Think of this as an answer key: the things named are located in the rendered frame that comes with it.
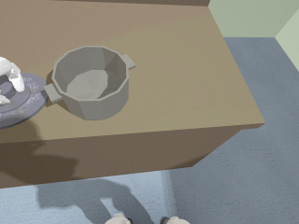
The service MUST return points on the pot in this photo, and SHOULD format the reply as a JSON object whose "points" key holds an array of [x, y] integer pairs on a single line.
{"points": [[93, 81]]}

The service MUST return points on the robot left hand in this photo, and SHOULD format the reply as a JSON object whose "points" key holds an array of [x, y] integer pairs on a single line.
{"points": [[14, 75]]}

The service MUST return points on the knob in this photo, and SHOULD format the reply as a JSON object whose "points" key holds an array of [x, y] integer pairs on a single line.
{"points": [[7, 89]]}

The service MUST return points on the table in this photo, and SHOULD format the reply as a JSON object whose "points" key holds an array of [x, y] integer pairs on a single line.
{"points": [[186, 94]]}

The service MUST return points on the lid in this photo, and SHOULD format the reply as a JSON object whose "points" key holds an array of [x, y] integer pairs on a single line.
{"points": [[23, 104]]}

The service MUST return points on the robot left shin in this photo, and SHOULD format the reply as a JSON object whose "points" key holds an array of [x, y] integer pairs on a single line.
{"points": [[119, 215]]}

